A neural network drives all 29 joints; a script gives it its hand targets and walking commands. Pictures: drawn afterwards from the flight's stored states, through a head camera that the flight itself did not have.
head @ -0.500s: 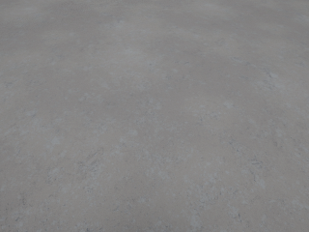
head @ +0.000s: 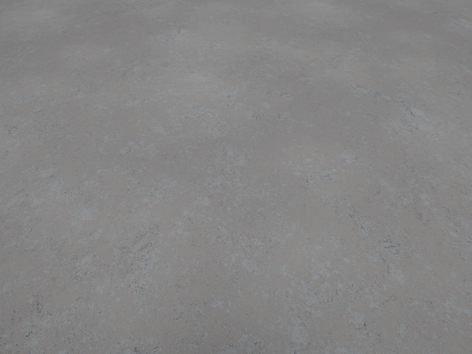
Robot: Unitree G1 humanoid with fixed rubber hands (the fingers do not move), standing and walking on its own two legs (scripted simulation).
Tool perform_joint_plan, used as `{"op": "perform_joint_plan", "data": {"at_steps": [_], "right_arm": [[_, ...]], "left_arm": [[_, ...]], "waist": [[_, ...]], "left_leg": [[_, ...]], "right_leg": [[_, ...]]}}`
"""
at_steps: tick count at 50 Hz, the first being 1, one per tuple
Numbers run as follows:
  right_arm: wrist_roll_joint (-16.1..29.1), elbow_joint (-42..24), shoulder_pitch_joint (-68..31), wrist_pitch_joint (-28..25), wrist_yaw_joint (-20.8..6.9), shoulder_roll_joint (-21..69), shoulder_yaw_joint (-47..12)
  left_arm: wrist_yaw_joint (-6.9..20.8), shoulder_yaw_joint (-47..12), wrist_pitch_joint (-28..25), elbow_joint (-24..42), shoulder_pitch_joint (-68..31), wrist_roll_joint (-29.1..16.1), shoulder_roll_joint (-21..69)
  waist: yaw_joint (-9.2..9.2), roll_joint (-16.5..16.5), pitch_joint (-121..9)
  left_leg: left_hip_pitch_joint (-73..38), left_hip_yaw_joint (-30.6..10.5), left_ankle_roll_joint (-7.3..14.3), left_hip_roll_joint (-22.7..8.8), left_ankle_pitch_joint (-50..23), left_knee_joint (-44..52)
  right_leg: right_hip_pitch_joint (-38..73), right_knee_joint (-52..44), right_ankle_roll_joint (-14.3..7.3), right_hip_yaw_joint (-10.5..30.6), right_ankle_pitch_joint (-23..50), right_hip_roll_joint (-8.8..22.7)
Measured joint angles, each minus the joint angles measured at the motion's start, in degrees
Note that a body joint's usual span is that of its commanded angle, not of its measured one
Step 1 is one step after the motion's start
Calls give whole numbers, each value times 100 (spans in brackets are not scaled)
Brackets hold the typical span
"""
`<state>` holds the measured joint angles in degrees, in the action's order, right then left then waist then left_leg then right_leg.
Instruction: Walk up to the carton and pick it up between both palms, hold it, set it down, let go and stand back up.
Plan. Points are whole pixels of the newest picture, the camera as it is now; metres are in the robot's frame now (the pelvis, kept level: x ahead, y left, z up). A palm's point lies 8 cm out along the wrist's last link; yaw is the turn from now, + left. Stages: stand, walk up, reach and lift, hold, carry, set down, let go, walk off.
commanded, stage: stand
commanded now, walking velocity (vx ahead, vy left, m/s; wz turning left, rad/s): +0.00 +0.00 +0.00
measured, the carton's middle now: out of the picture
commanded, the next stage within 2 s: none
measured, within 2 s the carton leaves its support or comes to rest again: neither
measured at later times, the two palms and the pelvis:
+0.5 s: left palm out of the picture -0.02 +0.21 -0.15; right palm out of the picture -0.02 -0.20 -0.15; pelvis +0.00 +0.00 +0.00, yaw +0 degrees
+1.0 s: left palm out of the picture -0.04 +0.20 -0.15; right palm out of the picture -0.04 -0.20 -0.15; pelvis -0.01 +0.00 +0.00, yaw +0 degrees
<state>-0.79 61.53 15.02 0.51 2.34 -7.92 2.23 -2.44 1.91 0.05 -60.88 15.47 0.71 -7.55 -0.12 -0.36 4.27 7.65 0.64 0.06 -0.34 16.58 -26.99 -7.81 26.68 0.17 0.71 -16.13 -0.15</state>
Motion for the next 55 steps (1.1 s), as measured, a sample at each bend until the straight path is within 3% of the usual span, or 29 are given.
{"op": "perform_joint_plan", "data": {"at_steps": [20,55], "right_arm": [[9,561,48,-74,52,155,-64],[9,567,139,-43,45,221,-111]], "left_arm": [[-47,-49,-31,-539,77,-26,126],[-46,-83,-27,-588,107,6,164]], "waist": [[-2,-29,13],[9,-17,-36]], "left_leg": [[-132,25,36,47,-85,164],[72,-38,0,25,-200,127]], "right_leg": [[110,-123,43,33,68,49],[-71,-104,13,-12,176,29]]}}
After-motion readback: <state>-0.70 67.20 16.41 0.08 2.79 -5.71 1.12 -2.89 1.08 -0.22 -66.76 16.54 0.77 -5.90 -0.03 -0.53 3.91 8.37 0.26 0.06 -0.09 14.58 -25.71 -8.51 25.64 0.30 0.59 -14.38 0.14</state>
